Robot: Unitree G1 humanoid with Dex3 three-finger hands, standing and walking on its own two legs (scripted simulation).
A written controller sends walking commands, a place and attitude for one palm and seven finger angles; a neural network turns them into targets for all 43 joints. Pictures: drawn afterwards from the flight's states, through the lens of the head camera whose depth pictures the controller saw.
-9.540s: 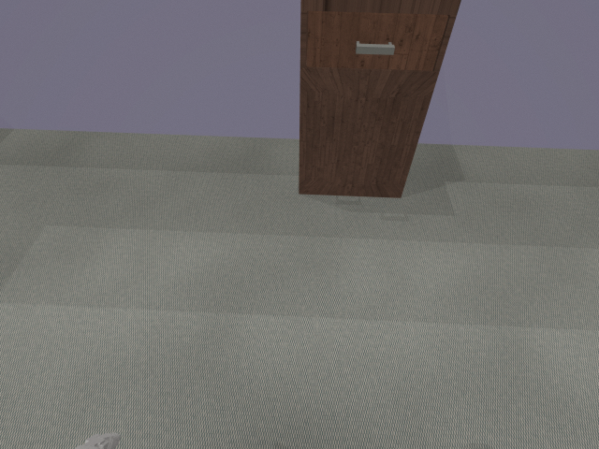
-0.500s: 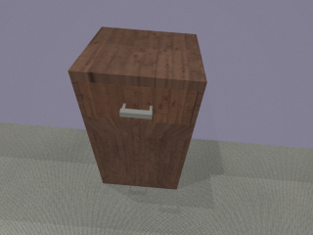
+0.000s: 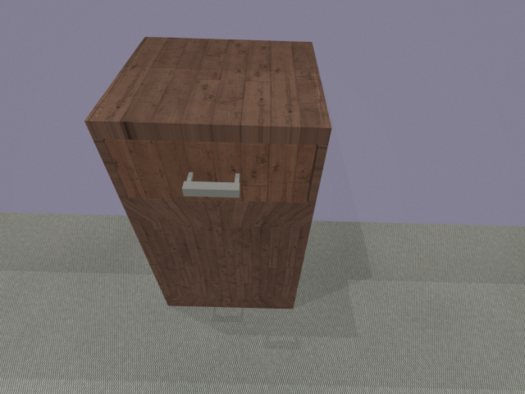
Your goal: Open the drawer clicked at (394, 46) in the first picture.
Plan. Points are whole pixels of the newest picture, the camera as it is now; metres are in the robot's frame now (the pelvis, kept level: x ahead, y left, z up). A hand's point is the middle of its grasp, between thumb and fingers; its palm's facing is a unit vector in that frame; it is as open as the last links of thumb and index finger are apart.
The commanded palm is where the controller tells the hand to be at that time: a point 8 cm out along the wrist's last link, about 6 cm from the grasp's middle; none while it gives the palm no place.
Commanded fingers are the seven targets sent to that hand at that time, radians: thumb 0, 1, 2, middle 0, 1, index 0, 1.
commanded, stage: shuffle to correct the standing spot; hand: left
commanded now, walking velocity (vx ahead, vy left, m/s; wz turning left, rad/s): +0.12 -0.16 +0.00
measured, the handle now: (212, 183) +0.56 +0.15 -0.03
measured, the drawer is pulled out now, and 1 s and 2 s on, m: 0.00 0.00 0.00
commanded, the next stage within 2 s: come to a stop and stand still in 0.28 s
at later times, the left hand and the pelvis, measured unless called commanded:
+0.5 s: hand out of the picture +0.12 +0.14 -0.17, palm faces +0.03 -0.98 -0.19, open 7.3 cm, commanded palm none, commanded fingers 0.00 0.90 0.90 -0.20 -0.30 -0.20 -0.30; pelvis +0.08 -0.05 +0.01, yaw +1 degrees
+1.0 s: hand out of the picture +0.12 +0.15 -0.18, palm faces +0.08 -0.99 -0.14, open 7.3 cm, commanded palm none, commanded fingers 0.00 0.90 0.90 -0.20 -0.30 -0.20 -0.30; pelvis +0.07 -0.02 +0.00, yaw +2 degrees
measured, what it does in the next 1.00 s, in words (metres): steps on the spot: left foot, then right foot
